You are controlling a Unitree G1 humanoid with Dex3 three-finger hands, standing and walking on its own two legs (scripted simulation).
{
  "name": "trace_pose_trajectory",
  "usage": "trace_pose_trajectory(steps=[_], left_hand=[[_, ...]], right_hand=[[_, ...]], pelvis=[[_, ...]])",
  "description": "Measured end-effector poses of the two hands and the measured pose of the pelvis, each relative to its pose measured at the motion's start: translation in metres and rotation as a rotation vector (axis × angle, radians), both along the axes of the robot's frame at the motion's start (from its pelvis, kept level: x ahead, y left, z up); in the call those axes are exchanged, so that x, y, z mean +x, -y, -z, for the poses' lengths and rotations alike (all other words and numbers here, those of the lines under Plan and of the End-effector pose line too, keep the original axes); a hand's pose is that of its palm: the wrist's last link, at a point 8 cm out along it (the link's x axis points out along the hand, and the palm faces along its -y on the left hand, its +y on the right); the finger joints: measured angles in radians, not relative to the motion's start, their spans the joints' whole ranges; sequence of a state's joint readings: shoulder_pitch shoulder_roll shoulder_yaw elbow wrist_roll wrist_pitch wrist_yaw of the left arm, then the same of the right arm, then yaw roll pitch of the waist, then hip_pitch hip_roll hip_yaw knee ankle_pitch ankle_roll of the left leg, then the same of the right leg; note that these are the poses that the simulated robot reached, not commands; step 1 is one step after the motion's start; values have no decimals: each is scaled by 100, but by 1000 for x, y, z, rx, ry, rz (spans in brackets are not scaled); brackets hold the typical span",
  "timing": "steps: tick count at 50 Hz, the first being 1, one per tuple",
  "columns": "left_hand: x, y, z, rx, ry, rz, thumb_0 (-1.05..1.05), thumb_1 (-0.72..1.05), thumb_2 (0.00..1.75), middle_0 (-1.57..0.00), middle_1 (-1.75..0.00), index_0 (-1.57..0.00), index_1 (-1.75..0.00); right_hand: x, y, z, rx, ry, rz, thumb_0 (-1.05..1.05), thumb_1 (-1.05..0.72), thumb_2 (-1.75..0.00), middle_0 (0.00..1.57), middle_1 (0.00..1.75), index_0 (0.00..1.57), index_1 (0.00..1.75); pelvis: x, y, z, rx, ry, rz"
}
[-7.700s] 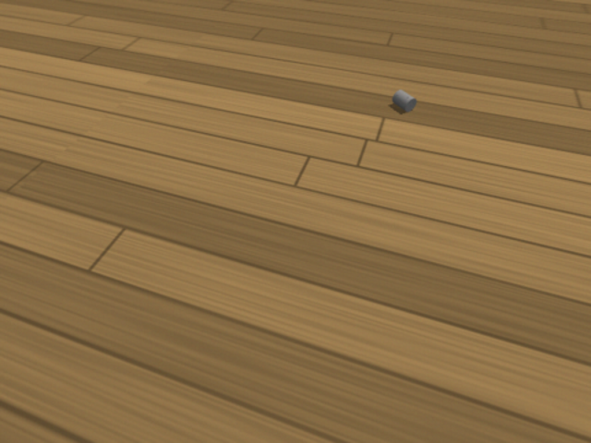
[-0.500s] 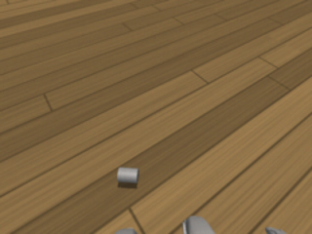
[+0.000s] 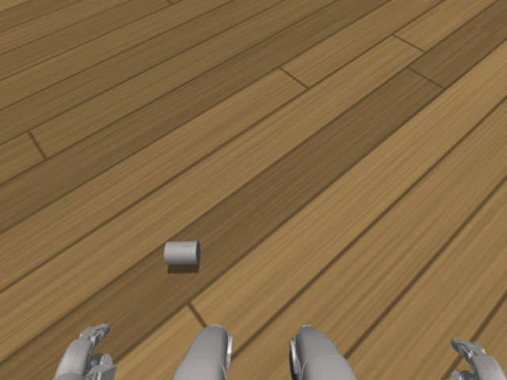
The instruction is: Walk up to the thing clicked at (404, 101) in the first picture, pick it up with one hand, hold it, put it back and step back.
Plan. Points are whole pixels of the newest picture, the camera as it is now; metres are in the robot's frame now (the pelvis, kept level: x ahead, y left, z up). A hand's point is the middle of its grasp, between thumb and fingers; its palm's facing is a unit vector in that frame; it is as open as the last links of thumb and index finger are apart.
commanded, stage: walk up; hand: left
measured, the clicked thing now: (182, 252) +0.55 +0.29 -0.69
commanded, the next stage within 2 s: none
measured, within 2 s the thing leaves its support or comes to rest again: neither
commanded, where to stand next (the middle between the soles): +0.11 +0.01 m, yaw +2 degrees
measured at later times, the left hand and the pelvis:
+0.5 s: hand out of the picture +0.00 +0.36 -0.13, palm faces +0.02 -0.92 -0.40, open 7.4 cm; pelvis -0.02 +0.05 +0.02, yaw +1 degrees
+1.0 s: hand out of the picture +0.09 +0.30 -0.10, palm faces +0.03 -0.88 -0.47, open 7.4 cm; pelvis +0.04 +0.01 +0.02, yaw +2 degrees
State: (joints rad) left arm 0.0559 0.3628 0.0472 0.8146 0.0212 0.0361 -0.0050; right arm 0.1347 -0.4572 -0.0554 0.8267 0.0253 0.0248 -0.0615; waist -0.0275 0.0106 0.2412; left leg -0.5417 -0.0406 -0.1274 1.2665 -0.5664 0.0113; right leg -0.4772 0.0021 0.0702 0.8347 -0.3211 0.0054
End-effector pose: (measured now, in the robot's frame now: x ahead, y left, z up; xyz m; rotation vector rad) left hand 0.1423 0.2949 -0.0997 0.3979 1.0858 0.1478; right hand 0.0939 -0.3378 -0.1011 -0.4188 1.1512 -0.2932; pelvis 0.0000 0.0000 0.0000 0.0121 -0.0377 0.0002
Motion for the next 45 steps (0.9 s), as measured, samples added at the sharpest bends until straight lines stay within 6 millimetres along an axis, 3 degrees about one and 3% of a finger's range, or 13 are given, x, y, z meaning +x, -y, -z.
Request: trace_pose_trajectory(steps=[5,11,15,19,24,32,35,38,42,45], left_hand=[[-24,-12,-27,67,81,-39,1,90,89,-21,-30,-21,-30],[-90,-67,-49,168,63,-128,0,90,89,-22,-30,-21,-30],[-130,-110,-40,191,-28,-197,0,90,90,-21,-30,-21,-30],[-147,-123,-26,152,-117,-225,1,90,90,-21,-30,-20,-30],[-147,-111,-10,47,-170,-185,1,90,90,-21,-30,-20,-30],[-115,-60,2,-80,-173,-121,1,90,90,-21,-30,-20,-30],[-93,-37,1,-69,-143,-89,1,90,90,-21,-30,-20,-30],[-72,-18,2,-34,-82,-72,1,90,90,-21,-30,-20,-30],[-62,-4,-15,-29,-22,-67,1,90,90,-21,-30,-21,-30],[-61,-9,-32,4,-1,-87,0,90,89,-21,-30,-21,-30]], right_hand=[[-12,-22,17,95,-36,-74,1,-91,-90,20,30,21,30],[-28,-47,18,158,-68,-127,1,-91,-90,20,30,21,30],[-44,-61,14,129,-38,-97,1,-91,-90,20,30,21,30],[-69,-74,1,83,-41,-55,1,-91,-90,20,30,21,30],[-89,-67,-30,9,-33,-14,1,-90,-90,21,30,21,30],[-106,-14,-68,-89,-72,34,1,-90,-90,21,30,21,30],[-101,6,-61,-78,-100,41,1,-90,-90,20,30,21,30],[-89,20,-36,-48,-127,41,1,-90,-90,20,30,21,30],[-59,9,-17,37,-117,6,1,-91,-90,20,30,21,30],[-33,-6,-11,94,-87,-38,1,-91,-90,20,30,21,30]], pelvis=[[-9,-4,-3,-12,1,-32],[-15,-24,-6,3,11,-65],[-20,-46,-1,18,22,-51],[-23,-56,-6,8,30,-45],[-22,-51,-17,4,39,-23],[-5,-27,-28,-9,34,7],[2,-13,-24,-14,24,3],[5,1,-12,-25,26,-8],[13,5,-16,-22,34,-22],[22,2,-23,-23,31,-33]])
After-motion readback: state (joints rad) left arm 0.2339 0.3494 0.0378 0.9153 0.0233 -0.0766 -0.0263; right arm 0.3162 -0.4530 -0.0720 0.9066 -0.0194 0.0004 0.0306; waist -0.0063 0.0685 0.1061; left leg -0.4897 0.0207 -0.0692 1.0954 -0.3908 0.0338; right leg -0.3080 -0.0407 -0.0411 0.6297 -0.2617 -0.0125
